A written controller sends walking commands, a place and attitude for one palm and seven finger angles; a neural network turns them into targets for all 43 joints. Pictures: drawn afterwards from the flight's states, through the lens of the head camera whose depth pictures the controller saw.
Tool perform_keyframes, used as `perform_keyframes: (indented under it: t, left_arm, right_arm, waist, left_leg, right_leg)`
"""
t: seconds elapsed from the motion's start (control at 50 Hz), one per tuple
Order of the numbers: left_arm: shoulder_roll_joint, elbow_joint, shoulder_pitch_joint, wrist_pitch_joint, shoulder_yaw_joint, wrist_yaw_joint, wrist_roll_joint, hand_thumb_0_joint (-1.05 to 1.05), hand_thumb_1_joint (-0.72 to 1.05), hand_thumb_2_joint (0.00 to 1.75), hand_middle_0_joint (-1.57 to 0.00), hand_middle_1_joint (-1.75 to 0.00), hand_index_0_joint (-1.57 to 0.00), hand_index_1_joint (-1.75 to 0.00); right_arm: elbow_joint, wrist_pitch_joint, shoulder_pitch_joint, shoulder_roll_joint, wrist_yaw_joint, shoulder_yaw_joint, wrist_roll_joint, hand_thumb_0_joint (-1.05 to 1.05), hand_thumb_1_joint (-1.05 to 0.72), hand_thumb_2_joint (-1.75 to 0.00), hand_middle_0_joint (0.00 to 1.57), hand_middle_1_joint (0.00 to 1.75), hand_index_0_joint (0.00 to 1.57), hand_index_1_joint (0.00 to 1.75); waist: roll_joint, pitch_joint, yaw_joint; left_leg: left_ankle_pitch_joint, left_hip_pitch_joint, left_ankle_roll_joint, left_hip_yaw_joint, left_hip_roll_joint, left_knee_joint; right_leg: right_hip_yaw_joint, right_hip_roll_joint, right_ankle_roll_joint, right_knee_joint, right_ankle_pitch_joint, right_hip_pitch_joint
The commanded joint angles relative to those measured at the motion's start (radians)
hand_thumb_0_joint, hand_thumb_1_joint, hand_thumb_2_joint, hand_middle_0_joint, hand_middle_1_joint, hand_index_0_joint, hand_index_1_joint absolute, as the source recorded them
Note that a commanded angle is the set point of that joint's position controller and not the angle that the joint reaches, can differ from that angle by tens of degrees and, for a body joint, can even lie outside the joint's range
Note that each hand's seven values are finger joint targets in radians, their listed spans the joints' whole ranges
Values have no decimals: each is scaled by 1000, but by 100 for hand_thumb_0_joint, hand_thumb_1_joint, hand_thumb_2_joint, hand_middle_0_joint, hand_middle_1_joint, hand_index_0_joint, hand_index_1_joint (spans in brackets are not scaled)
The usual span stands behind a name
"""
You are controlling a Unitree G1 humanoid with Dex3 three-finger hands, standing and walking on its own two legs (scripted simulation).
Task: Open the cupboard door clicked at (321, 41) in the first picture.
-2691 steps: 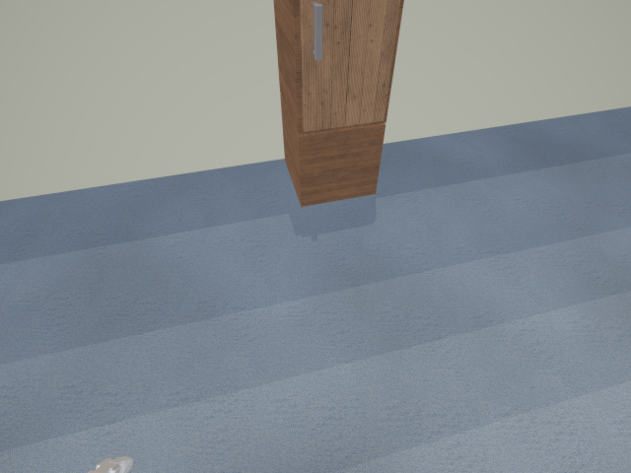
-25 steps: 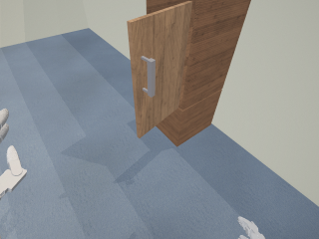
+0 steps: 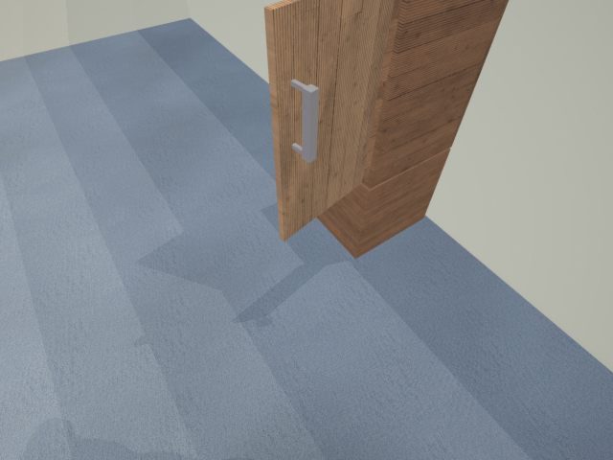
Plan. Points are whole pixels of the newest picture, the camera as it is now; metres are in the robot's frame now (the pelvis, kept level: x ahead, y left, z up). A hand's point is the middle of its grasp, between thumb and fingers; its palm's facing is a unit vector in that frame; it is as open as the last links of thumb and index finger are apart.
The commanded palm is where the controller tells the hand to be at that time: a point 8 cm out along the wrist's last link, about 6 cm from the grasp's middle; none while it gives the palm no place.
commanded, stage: let the arm hang, fingers relaxed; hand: left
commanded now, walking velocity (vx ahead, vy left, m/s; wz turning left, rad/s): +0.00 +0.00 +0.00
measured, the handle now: (302, 122) +0.71 +0.05 +0.03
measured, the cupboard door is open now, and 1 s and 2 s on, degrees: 100 100 100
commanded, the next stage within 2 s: look to check the result in 0.60 s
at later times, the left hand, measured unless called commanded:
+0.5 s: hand out of the picture +0.06 +0.23 -0.16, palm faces -0.01 -0.96 -0.28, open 7.4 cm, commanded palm none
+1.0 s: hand out of the picture +0.11 +0.24 -0.15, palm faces -0.02 -0.94 -0.33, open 7.4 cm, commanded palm none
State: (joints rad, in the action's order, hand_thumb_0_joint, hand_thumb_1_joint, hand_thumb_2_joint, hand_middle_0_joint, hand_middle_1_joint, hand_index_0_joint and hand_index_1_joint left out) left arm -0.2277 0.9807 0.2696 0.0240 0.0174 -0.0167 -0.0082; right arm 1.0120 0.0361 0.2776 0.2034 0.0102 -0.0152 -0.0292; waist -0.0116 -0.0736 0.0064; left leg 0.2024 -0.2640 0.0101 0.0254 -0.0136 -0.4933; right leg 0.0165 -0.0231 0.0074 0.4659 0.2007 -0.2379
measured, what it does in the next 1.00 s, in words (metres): stands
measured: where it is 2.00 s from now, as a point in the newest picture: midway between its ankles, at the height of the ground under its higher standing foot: outside the picture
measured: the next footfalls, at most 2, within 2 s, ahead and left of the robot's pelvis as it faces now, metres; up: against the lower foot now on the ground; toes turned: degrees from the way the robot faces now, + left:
none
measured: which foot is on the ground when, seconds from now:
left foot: down 0.00-1.00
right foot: down 0.00-1.00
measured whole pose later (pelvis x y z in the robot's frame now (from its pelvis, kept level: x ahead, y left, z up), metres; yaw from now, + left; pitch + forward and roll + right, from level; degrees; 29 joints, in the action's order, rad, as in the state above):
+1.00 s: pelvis +0.04 +0.00 +0.01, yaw -1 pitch -2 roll +0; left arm -0.29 1.13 0.11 -0.01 0.02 -0.01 -0.01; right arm 1.12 0.00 0.12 0.30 0.01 -0.02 -0.02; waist -0.02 -0.08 0.00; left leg 0.18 -0.14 0.01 0.01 0.00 -0.34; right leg 0.04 -0.01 0.00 0.35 0.19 -0.13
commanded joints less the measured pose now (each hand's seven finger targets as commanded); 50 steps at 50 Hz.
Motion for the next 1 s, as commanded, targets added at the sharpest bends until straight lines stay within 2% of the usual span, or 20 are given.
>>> perform_keyframes:
  t: [0.0,0.06,0.12,0.2,0.24,0.36,0.46,0.5,0.62,0.64,0.66,0.74,0.76,0.88,0.98]
  left_arm:
    - [-140,-13,-34,-32,31,-3,-3,0,90,90,-20,-30,-20,-30]
    - [-154,23,-33,-35,33,-4,-3,0,90,90,-20,-30,-20,-30]
    - [-162,47,-46,-35,33,-4,-4,0,90,90,-20,-30,-20,-30]
    - [-176,68,-61,-36,34,-5,-5,0,90,90,-20,-30,-20,-30]
    - [-179,75,-66,-38,35,-4,-5,0,90,90,-20,-30,-20,-30]
    - [-199,86,-88,-45,37,-5,-5,0,90,90,-20,-30,-20,-30]
    - [-205,91,-107,-50,35,-5,-4,0,90,90,-20,-30,-20,-30]
    - [-206,94,-119,-49,33,-4,-4,0,90,90,-20,-30,-20,-30]
    - [-220,97,-140,-53,34,-4,-3,0,90,90,-20,-30,-20,-30]
    - [-222,97,-144,-53,34,-4,-3,0,90,90,-20,-30,-20,-30]
    - [-225,94,-145,-54,35,-4,-3,0,90,90,-20,-30,-20,-30]
    - [-237,97,-160,-55,33,-3,-2,0,90,90,-20,-30,-20,-30]
    - [-240,95,-158,-57,36,-4,-3,0,90,90,-20,-30,-20,-30]
    - [-254,93,-176,-60,34,-5,-2,0,90,90,-20,-30,-20,-30]
    - [-263,95,-182,-59,35,-5,-2,0,90,90,-20,-30,-20,-30]
  right_arm:
    - [-21,-32,4,138,7,-32,4,0,-90,-90,20,30,20,30]
    - [2,-36,2,155,7,-36,7,0,-90,-90,20,30,20,30]
    - [25,-37,-2,157,7,-36,6,0,-90,-90,20,30,20,30]
    - [42,-38,-9,168,6,-38,6,0,-90,-90,20,30,20,30]
    - [49,-42,-20,176,6,-38,6,0,-90,-90,20,30,20,30]
    - [56,-46,-50,192,5,-40,10,0,-90,-90,20,30,20,30]
    - [58,-50,-78,205,6,-38,10,0,-90,-90,20,30,20,30]
    - [63,-51,-90,205,6,-36,9,0,-90,-90,20,30,20,30]
    - [63,-56,-120,227,7,-35,10,0,-90,-90,20,30,20,30]
    - [62,-55,-121,229,6,-35,11,0,-90,-90,20,30,20,30]
    - [59,-54,-128,238,7,-36,12,0,-90,-90,20,30,20,30]
    - [62,-54,-140,244,5,-34,11,0,-90,-90,20,30,20,30]
    - [59,-54,-147,251,5,-36,12,0,-90,-90,20,30,20,30]
    - [61,-55,-161,266,6,-36,12,0,-90,-90,20,30,20,30]
    - [62,-54,-173,274,5,-35,12,0,-90,-90,20,30,20,30]
  waist:
    - [2,36,5]
    - [-4,43,0]
    - [20,15,1]
    - [14,-1,1]
    - [-4,7,0]
    - [15,22,-1]
    - [2,48,0]
    - [-13,38,1]
    - [-11,72,0]
    - [5,78,2]
    - [-10,74,0]
    - [0,80,2]
    - [18,84,-1]
    - [6,108,5]
    - [13,103,4]
  left_leg:
    - [130,15,-46,81,-68,153]
    - [111,29,-49,79,-70,160]
    - [126,22,-49,84,-73,177]
    - [132,25,-50,87,-72,187]
    - [128,28,-50,92,-76,199]
    - [56,59,-46,77,-72,183]
    - [-11,91,-43,73,-79,181]
    - [-17,88,-40,75,-81,191]
    - [-97,123,-38,71,-88,188]
    - [-97,130,-38,72,-89,190]
    - [-97,129,-38,70,-89,188]
    - [-107,137,-35,70,-89,193]
    - [-117,147,-37,67,-88,187]
    - [-175,174,-32,61,-94,184]
    - [-163,180,-30,60,-95,194]
  right_leg:
    - [100,88,46,-151,157,-17]
    - [101,91,49,-150,132,-4]
    - [100,93,47,-154,140,-13]
    - [105,95,45,-156,147,-21]
    - [105,96,45,-149,124,-10]
    - [110,105,44,-156,77,5]
    - [106,110,41,-154,17,25]
    - [105,113,39,-154,5,31]
    - [101,120,35,-150,-79,66]
    - [98,119,34,-150,-79,69]
    - [102,117,35,-156,-76,68]
    - [101,123,33,-163,-90,80]
    - [103,123,33,-167,-100,79]
    - [99,128,34,-160,-180,106]
    - [101,130,33,-171,-167,107]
